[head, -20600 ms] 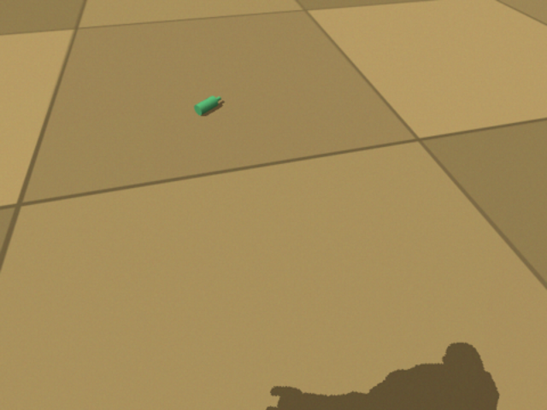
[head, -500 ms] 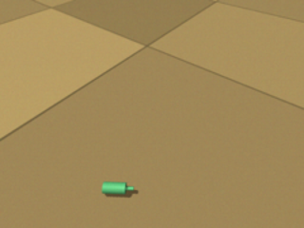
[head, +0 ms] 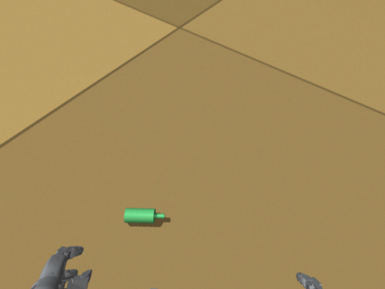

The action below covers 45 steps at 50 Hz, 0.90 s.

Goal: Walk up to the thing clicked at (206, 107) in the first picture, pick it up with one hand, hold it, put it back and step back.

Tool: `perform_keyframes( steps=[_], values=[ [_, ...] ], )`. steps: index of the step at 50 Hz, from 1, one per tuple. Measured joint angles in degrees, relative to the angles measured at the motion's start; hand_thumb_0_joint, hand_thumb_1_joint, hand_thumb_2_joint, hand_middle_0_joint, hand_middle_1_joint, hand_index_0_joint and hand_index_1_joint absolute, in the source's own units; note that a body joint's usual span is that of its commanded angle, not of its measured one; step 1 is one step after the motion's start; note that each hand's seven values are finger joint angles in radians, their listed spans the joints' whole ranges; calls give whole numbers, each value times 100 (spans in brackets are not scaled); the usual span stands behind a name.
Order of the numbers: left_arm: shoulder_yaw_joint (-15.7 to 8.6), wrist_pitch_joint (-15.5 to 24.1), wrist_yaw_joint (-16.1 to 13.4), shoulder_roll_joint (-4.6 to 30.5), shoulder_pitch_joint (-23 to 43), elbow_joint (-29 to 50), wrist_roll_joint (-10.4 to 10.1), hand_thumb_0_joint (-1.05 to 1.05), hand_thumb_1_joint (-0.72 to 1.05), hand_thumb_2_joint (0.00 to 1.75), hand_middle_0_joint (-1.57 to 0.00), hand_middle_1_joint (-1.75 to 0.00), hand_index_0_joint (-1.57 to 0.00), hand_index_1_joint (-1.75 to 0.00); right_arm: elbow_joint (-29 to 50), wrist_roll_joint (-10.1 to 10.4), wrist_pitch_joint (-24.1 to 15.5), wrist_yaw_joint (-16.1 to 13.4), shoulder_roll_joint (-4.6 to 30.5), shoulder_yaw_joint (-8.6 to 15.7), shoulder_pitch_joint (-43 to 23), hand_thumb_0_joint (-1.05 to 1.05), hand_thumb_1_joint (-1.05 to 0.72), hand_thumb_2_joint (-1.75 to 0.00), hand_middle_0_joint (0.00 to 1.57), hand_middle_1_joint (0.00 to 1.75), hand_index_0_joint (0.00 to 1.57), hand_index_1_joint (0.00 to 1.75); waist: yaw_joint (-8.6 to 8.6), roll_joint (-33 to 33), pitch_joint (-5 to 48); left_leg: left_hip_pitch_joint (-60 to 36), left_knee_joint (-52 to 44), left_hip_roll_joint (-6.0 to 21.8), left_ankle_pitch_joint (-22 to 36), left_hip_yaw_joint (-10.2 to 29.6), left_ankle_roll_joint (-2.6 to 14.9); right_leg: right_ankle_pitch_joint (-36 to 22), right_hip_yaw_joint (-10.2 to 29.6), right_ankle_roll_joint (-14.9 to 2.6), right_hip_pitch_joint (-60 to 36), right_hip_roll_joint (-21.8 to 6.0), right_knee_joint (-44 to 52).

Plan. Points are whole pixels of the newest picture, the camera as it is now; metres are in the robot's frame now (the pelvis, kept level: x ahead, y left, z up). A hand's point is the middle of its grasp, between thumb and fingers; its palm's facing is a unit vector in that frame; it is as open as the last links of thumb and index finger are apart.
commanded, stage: rise first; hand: left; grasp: from above
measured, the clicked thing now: (145, 215) +0.50 +0.23 -0.72
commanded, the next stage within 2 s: none
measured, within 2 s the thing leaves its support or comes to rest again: neither
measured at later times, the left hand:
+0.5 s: hand out of the picture +0.14 +0.26 -0.19, palm faces -0.11 -0.89 -0.43, open 14.0 cm
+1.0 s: hand out of the picture +0.15 +0.28 -0.26, palm faces -0.28 -0.79 -0.55, open 14.2 cm
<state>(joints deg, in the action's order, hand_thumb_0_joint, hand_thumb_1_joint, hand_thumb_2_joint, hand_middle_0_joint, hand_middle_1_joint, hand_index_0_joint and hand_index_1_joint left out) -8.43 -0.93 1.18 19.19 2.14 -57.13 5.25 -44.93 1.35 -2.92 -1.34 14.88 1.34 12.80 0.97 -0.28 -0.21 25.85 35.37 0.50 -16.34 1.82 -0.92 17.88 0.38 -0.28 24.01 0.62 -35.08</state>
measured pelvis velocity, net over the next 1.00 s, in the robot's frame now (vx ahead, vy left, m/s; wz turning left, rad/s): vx -0.01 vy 0.01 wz -0.01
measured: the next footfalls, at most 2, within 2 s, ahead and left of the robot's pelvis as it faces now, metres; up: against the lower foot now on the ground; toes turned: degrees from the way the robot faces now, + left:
none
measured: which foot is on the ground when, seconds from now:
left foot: down 0.00-1.00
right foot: down 0.00-1.00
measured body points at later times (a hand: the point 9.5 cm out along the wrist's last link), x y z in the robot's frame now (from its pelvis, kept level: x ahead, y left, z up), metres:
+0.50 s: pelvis +0.01 +0.01 -0.06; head +0.09 +0.02 +0.38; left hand +0.15 +0.31 -0.16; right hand +0.17 -0.24 -0.15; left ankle +0.01 +0.13 -0.73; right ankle +0.00 -0.12 -0.73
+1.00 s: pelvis -0.01 +0.01 -0.12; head +0.11 +0.02 +0.31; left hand +0.16 +0.32 -0.22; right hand +0.17 -0.24 -0.21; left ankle +0.01 +0.13 -0.73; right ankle +0.00 -0.12 -0.73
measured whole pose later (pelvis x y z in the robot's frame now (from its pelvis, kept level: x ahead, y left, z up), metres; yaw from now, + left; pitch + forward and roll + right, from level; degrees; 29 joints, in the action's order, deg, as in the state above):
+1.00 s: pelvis -0.01 +0.01 -0.12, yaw +0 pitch +24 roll -2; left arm -6.0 -10.5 -1.0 21.8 -10.7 -26.3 19.0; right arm -30.7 0.1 -11.6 -1.4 14.7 1.3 10.9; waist 1.8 1.0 9.4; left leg 68.7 78.6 0.1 -33.8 3.4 -0.5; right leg 35.3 -1.1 0.4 65.4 1.0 -76.8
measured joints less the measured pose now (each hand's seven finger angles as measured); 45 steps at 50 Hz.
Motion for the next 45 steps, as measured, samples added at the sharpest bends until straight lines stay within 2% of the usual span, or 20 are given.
perform_keyframes(
  steps=[7, 11, 16, 30, 40, 45],
  values=[
    [30, -759, -77, -102, -462, 758, 208, 0, -6, 95, -10, -97, -11, -96, 559, 10, -38, 44, -87, -21, 191, 1, -90, -90, 20, 30, 20, 30, 83, 90, 315, 536, 638, -2, -347, -35, 39, 304, 35, 43, 517, 6, -574],
    [-5, -945, -81, -134, -750, 1199, 297, 0, -28, 96, -9, -102, -10, -102, 803, -6, -173, 38, -68, -5, 190, 1, -89, -90, 21, 30, 20, 30, 67, 90, 442, 1049, 1238, -17, -635, -30, 56, 591, 30, 61, 1018, 2, -1162],
    [34, -1046, -86, -136, -1138, 1980, 393, 0, -44, 98, -9, -104, -9, -105, 984, -35, -330, -25, -64, 29, 113, 1, -89, -90, 20, 30, 20, 30, 40, 83, 528, 1578, 1880, -30, -938, 4, 66, 893, -5, 76, 1517, 0, -1773],
    [183, -1535, -141, -79, -1827, 3411, 585, 0, -52, 97, -9, -105, -9, -105, 1353, -103, -558, -133, -138, -26, -8, 1, -89, -90, 20, 30, 20, 30, 74, 108, 746, 2522, 2842, -8, -1373, 106, 70, 1298, -104, 84, 2379, 42, -2620],
    [225, -1579, -190, -41, -2046, 3892, 720, 0, -53, 96, -10, -104, -10, -104, 1458, -115, -597, -101, -146, -20, -3, 1, -90, -90, 21, 30, 20, 30, 82, 146, 833, 3118, 3388, -6, -1551, 138, 67, 1479, -135, 84, 2958, 55, -3151],
    [256, -1439, -211, 41, -1908, 3759, 919, 0, -54, 96, -11, -103, -11, -103, 1485, -113, -679, -87, -112, -35, -38, 1, -91, -90, 21, 30, 20, 30, 83, 163, 870, 3497, 3695, -21, -1612, 162, 60, 1560, -158, 77, 3334, 48, -3477]
  ],
)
